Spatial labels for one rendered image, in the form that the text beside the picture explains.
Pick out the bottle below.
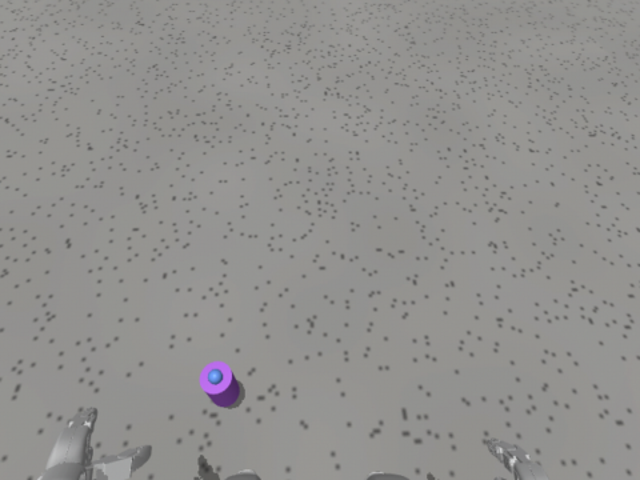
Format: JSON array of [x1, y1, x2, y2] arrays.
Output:
[[199, 361, 240, 407]]

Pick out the right robot hand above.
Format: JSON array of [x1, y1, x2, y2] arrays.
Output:
[[487, 438, 550, 480]]

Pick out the left robot arm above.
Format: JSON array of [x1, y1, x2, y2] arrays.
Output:
[[37, 462, 87, 480]]

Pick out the left robot hand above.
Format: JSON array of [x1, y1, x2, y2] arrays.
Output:
[[45, 407, 152, 480]]

